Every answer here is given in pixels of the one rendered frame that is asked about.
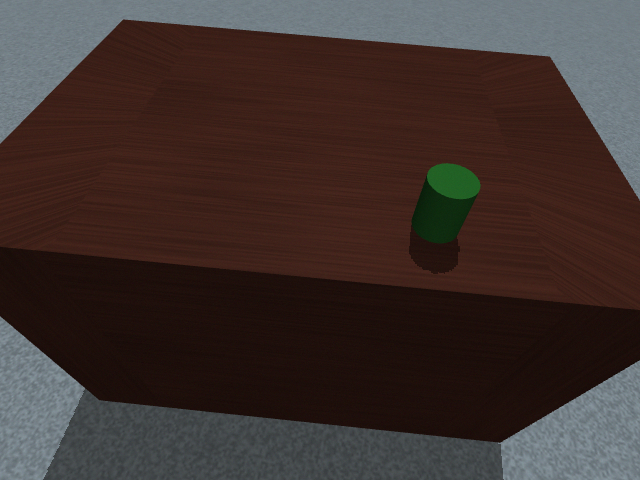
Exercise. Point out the can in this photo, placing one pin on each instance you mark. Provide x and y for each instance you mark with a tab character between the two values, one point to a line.
447	196

